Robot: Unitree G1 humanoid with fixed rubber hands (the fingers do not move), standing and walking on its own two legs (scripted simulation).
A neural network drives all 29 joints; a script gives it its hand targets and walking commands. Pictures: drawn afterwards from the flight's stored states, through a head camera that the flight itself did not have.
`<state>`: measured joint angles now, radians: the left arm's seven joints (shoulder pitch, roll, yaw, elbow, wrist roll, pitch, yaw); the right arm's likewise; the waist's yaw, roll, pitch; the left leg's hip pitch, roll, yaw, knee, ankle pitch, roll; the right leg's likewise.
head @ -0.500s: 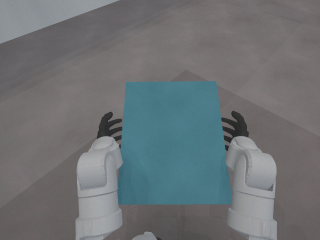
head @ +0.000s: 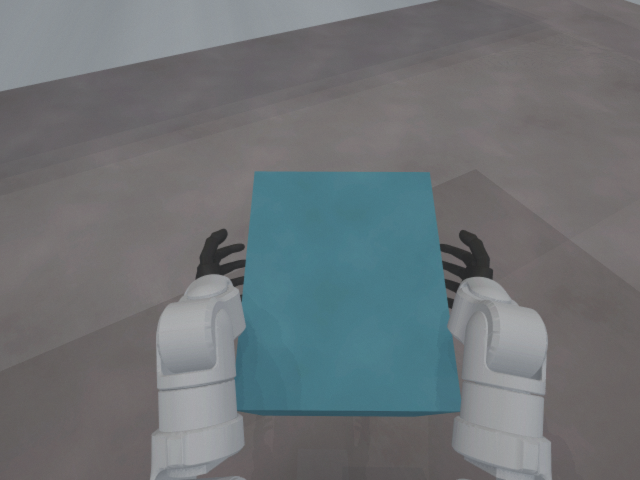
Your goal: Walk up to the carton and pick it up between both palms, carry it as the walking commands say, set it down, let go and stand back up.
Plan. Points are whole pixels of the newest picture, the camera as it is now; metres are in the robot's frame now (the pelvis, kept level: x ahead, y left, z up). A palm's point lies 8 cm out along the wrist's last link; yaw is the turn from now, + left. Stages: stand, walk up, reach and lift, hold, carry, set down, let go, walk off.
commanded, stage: carry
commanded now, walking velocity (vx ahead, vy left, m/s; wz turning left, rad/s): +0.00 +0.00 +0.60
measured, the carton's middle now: (340, 302) +0.36 +0.02 +0.02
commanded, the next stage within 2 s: none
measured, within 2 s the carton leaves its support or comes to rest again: neither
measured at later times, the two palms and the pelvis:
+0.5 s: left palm (76, 396) +0.19 +0.26 +0.11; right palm (381, 322) +0.27 -0.02 +0.12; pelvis -0.08 +0.02 +0.00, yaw +18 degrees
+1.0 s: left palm out of the picture +0.03 +0.30 +0.12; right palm (292, 394) +0.20 +0.06 +0.12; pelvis -0.16 +0.00 +0.00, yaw +36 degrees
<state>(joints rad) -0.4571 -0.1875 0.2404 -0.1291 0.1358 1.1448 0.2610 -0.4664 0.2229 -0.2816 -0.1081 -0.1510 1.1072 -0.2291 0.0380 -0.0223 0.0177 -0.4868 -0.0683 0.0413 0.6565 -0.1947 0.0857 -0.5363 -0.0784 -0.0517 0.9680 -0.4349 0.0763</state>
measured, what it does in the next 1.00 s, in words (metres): walks backwards, turning left: right foot, then left foot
